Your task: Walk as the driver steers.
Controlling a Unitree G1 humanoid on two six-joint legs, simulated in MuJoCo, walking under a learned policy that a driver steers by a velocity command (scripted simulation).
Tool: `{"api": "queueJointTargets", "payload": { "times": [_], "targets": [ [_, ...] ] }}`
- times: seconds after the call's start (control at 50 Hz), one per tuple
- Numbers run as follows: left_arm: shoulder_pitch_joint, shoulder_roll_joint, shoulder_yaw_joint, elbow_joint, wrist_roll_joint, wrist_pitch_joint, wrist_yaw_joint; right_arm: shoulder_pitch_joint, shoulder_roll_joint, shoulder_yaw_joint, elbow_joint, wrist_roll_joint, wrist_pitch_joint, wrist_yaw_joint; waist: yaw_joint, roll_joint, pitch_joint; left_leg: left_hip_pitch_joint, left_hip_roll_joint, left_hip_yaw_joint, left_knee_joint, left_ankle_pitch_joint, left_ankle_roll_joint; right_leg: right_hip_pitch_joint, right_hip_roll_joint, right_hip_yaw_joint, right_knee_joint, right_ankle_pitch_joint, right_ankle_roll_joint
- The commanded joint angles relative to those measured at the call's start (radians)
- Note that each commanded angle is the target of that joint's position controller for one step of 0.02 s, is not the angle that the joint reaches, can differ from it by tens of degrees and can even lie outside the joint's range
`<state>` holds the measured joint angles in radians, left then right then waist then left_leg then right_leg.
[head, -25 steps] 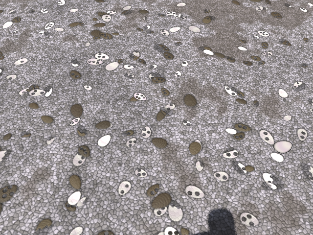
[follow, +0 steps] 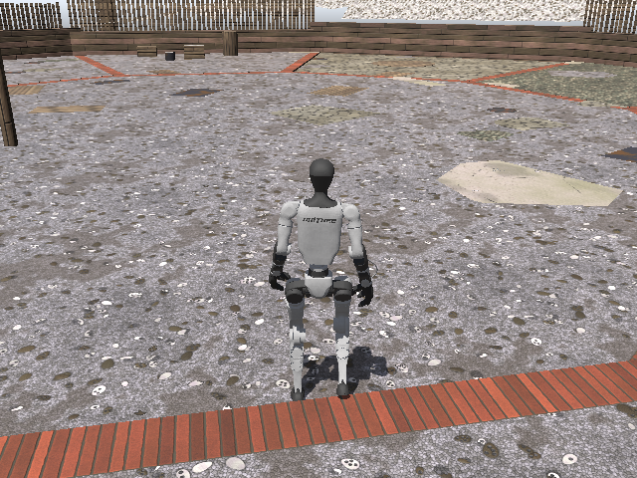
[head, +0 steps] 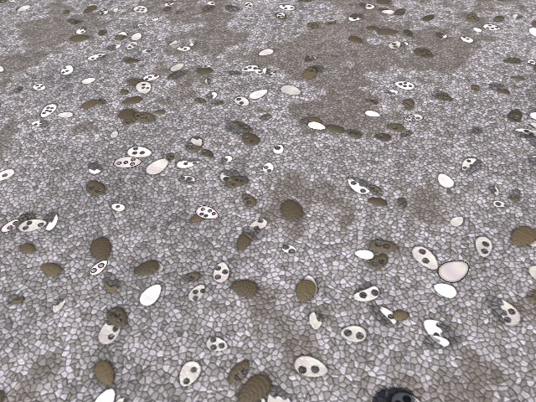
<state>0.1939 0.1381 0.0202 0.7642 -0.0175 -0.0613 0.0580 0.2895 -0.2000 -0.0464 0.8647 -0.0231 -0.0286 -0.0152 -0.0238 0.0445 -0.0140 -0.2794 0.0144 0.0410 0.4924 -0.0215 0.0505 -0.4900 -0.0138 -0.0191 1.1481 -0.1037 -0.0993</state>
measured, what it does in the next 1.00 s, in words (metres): goes down: right foot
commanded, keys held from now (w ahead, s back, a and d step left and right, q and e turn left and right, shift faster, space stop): no key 0.20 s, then w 0.56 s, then w+q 0.24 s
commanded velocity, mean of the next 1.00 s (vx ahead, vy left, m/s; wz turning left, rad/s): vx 0.29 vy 0.00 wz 0.05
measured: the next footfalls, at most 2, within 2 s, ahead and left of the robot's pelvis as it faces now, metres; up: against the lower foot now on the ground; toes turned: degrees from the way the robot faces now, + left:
right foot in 0.68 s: +0.13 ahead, -0.15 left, +0.00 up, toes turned -1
left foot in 1.08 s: +0.49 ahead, +0.05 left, +0.00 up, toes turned +9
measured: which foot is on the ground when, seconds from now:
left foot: down 0.00-0.68, up 0.70-1.00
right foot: down 0.00-0.58, up 0.60-0.66, down 0.68-1.00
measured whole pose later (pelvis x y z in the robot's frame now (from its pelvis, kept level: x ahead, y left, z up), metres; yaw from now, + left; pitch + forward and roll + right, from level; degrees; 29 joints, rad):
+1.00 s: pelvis +0.27 -0.06 -0.04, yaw +5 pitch +4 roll -1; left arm 0.43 0.17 0.04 1.12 0.00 -0.08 0.03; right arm 0.06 -0.19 -0.07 0.87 0.02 -0.08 0.01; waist 0.03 0.02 -0.03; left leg -0.77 0.03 0.03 0.76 0.02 0.08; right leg 0.06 0.05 -0.11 0.32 -0.45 -0.05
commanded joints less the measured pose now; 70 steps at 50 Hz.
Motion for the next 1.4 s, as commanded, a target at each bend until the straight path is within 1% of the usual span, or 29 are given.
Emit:
{"api": "queueJointTargets", "payload": {
  "times": [0.02,0.08,0.16,0.2,0.32,0.36,0.4,0.48,0.58,0.64,0.66,0.68,0.7,0.72,0.74,0.78,0.82,0.9,1.0,1.04,1.08,1.1,1.12,1.14,1.16,1.18,1.2,1.26,1.4],
  "targets": [
    [-0.006,-0.008,0.014,-0.031,-0.005,-0.044,-0.001,0.215,-0.022,0.001,0.087,-0.016,-0.032,0.028,-0.007,0.042,-0.100,0.374,0.162,-0.053,0.027,0.819,0.070,-0.189,0.036,0.018,-0.062,-0.176,0.095],
    [-0.060,0.011,0.013,-0.037,-0.015,-0.037,-0.023,0.134,-0.012,0.010,0.074,-0.008,-0.020,0.014,0.004,0.068,-0.103,0.344,0.212,-0.093,0.020,0.783,0.112,-0.203,-0.003,0.042,-0.073,-0.401,0.101],
    [-0.077,0.046,0.026,0.012,-0.003,-0.012,-0.039,0.091,-0.013,-0.002,0.089,0.007,0.016,0.009,0.026,-0.039,0.044,0.148,0.094,0.036,0.004,0.348,-0.016,-0.145,-0.040,0.131,-0.333,-0.065,0.014],
    [-0.074,0.046,0.032,0.031,-0.009,-0.019,-0.039,0.158,0.046,0.012,0.138,0.002,0.025,0.008,0.018,-0.025,0.082,0.153,0.101,0.045,-0.011,0.323,-0.028,-0.177,-0.046,0.142,-0.345,-0.041,-0.005],
    [-0.081,0.031,0.048,0.086,-0.020,-0.016,-0.044,0.249,0.058,0.008,0.185,0.022,-0.004,0.003,-0.022,-0.059,0.140,0.090,0.064,0.038,0.057,-0.239,-0.001,-0.280,-0.033,0.152,-0.336,-0.616,-0.062],
    [-0.166,-0.031,0.040,0.077,-0.032,-0.013,-0.051,0.360,-0.017,-0.014,0.216,0.018,-0.018,-0.018,-0.079,0.089,0.124,0.209,0.269,-0.279,-0.223,-0.495,0.105,-0.379,0.021,-0.046,0.030,-0.420,0.047],
    [-0.202,0.007,0.055,0.056,-0.033,-0.021,-0.045,0.352,-0.038,-0.024,0.228,0.016,-0.037,-0.040,-0.070,0.088,0.124,0.296,0.379,-0.470,-0.265,-0.501,0.168,-0.501,-0.062,0.066,0.114,-0.345,0.052],
    [-0.195,0.031,0.073,0.094,-0.014,-0.021,-0.049,0.231,-0.012,-0.023,0.200,0.023,-0.022,-0.045,-0.033,0.026,0.108,0.067,0.215,-0.168,-0.307,-0.363,0.067,-0.108,-0.008,-0.038,-0.349,-0.262,0.055],
    [-0.324,-0.004,0.066,0.090,-0.026,-0.068,-0.073,0.385,0.015,-0.021,0.253,0.036,-0.031,-0.044,-0.090,0.055,0.139,0.373,0.176,-0.115,-0.222,-0.208,0.043,-0.238,0.039,-0.082,-0.549,-0.290,0.009],
    [-0.175,-0.003,0.059,0.120,-0.007,-0.048,-0.083,0.323,-0.086,-0.046,0.244,0.053,-0.023,-0.047,-0.003,0.143,0.082,0.281,0.218,-0.170,-0.100,-0.200,0.078,0.067,0.015,-0.055,-0.868,-0.215,0.005],
    [-0.059,0.051,0.077,0.158,-0.014,-0.019,-0.070,0.287,-0.079,-0.047,0.233,0.047,-0.029,-0.041,0.037,0.090,-0.017,0.078,0.216,-0.155,-0.022,-0.158,0.080,0.377,0.022,-0.050,-0.780,-0.098,0.025],
    [0.128,0.132,0.103,0.200,-0.031,0.004,-0.054,0.214,-0.055,-0.042,0.212,0.026,-0.042,-0.029,0.133,-0.092,-0.169,-0.208,0.148,-0.052,0.249,-0.220,0.039,0.743,-0.093,0.082,-0.673,0.066,0.011],
    [0.251,0.252,0.114,0.227,-0.038,0.017,-0.050,0.163,0.000,-0.026,0.175,-0.014,-0.074,-0.006,0.163,-0.382,-0.227,-0.548,0.045,0.010,0.635,-0.606,-0.019,0.939,-0.289,0.361,-0.621,0.403,-0.054],
    [0.377,0.287,0.119,0.256,-0.012,0.013,-0.054,0.150,0.002,-0.034,0.155,0.028,-0.119,0.019,0.199,-0.354,-0.254,-0.740,0.014,-0.105,0.786,-0.614,-0.024,0.971,-0.408,0.595,-0.721,0.333,-0.221],
    [0.341,0.232,0.104,0.273,0.003,0.005,-0.055,0.045,-0.030,-0.045,0.138,0.057,-0.130,0.026,0.170,-0.225,-0.108,-0.887,0.057,-0.104,0.911,-0.568,-0.023,0.916,-0.392,0.575,-0.750,0.225,-0.244],
    [0.133,0.119,0.056,0.229,0.006,-0.013,-0.072,-0.046,-0.006,-0.040,0.104,0.049,-0.109,0.019,0.075,-0.072,0.008,-0.868,0.115,-0.067,0.968,-0.352,-0.008,0.672,-0.317,0.373,-0.765,0.390,-0.166],
    [0.064,0.062,0.035,0.237,0.011,-0.021,-0.077,0.032,0.033,-0.033,0.109,0.054,-0.080,0.008,-0.004,-0.071,0.029,-0.703,0.125,-0.082,0.895,-0.248,-0.001,0.460,-0.248,0.218,-0.802,0.413,-0.094],
    [0.069,0.115,0.025,0.262,0.030,-0.032,-0.041,-0.102,-0.001,-0.028,0.019,0.049,-0.071,0.004,-0.029,-0.083,0.108,-0.492,0.056,-0.068,0.487,0.003,0.012,0.220,-0.156,0.018,-0.894,0.422,-0.031],
    [0.174,0.210,0.043,0.304,0.003,-0.041,-0.005,-0.290,-0.011,-0.017,-0.064,0.046,-0.043,0.047,0.000,-0.112,0.083,-0.289,-0.026,0.035,0.181,0.065,0.061,0.379,-0.196,-0.057,-0.887,0.713,0.021],
    [0.172,0.241,0.054,0.297,0.002,-0.028,0.000,-0.236,-0.051,-0.032,-0.063,0.037,-0.035,0.061,-0.043,-0.149,0.020,-0.209,-0.067,0.065,0.168,-0.039,0.097,0.506,-0.223,-0.080,-0.736,0.985,0.040],
    [0.113,0.253,0.057,0.269,0.006,-0.019,-0.009,-0.002,-0.140,-0.073,-0.004,0.036,-0.027,0.069,-0.173,-0.151,-0.095,0.120,-0.096,0.043,0.055,-0.019,0.149,0.453,-0.193,-0.106,-0.388,0.974,0.046],
    [0.116,0.211,0.044,0.243,0.031,-0.029,-0.020,0.125,-0.216,-0.095,0.023,0.036,-0.015,0.054,-0.193,0.016,-0.176,0.396,0.058,-0.204,0.053,0.013,0.209,0.194,-0.103,-0.144,-0.007,0.534,0.073],
    [0.254,0.078,0.004,0.223,0.029,-0.059,-0.056,0.093,-0.243,-0.090,-0.002,0.045,-0.020,0.053,-0.071,0.249,-0.310,0.677,0.325,-0.802,-0.108,-0.160,0.440,-0.185,0.103,0.005,0.370,-0.412,0.114],
    [0.144,0.165,0.027,0.190,0.005,-0.104,-0.077,0.097,-0.189,-0.073,-0.010,0.030,-0.021,0.044,-0.115,0.126,-0.297,0.646,0.286,-0.839,-0.213,-0.350,0.389,-0.292,0.052,0.162,0.385,-0.387,0.062],
    [0.045,0.212,0.040,0.141,-0.023,-0.116,-0.074,0.017,-0.153,-0.065,-0.026,0.025,-0.034,0.037,-0.088,0.070,-0.149,0.503,0.251,-0.685,-0.243,-0.364,0.330,-0.333,0.002,0.146,0.304,-0.302,0.041],
    [0.011,0.208,0.044,0.132,-0.015,-0.115,-0.061,-0.071,-0.138,-0.057,-0.050,0.025,-0.045,0.043,-0.029,-0.068,-0.052,0.315,0.215,-0.592,-0.278,-0.276,0.295,-0.285,-0.038,0.131,0.201,-0.250,0.038],
    [0.024,0.228,0.061,0.134,0.001,-0.098,-0.046,-0.125,-0.110,-0.045,-0.065,0.023,-0.054,0.045,0.012,-0.100,-0.036,0.182,0.178,-0.512,-0.290,-0.206,0.260,-0.200,-0.074,0.129,0.107,-0.210,0.045],
    [0.044,0.200,0.069,0.106,0.026,-0.053,-0.028,-0.129,-0.126,-0.041,-0.081,0.030,-0.053,0.033,0.059,-0.047,-0.003,-0.028,0.115,-0.402,-0.316,-0.127,0.243,-0.097,-0.101,0.102,-0.028,-0.162,0.090],
    [-0.239,0.169,0.059,-0.012,0.030,-0.055,-0.028,0.033,-0.167,-0.053,-0.065,0.042,-0.047,0.002,-0.033,0.031,0.005,-0.014,0.054,-0.351,-0.275,-0.092,0.175,-0.096,-0.025,0.092,-0.497,0.196,0.132]
  ]
}}
Over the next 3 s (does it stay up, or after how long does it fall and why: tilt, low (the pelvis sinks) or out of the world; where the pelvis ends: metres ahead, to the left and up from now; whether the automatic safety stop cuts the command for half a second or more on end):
stays up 0.78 0.07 -0.01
